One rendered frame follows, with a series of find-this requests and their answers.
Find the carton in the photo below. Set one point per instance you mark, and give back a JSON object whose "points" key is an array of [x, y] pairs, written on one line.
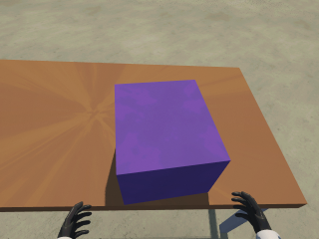
{"points": [[167, 144]]}

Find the robot left hand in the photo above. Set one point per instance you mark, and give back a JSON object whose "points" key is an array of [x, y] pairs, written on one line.
{"points": [[70, 224]]}

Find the right robot forearm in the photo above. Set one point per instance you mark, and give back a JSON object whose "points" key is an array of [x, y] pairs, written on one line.
{"points": [[267, 234]]}

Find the robot right hand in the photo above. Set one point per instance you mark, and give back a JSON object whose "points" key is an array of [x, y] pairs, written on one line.
{"points": [[254, 215]]}

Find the table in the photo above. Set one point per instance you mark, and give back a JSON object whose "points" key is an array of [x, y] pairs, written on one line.
{"points": [[58, 139]]}

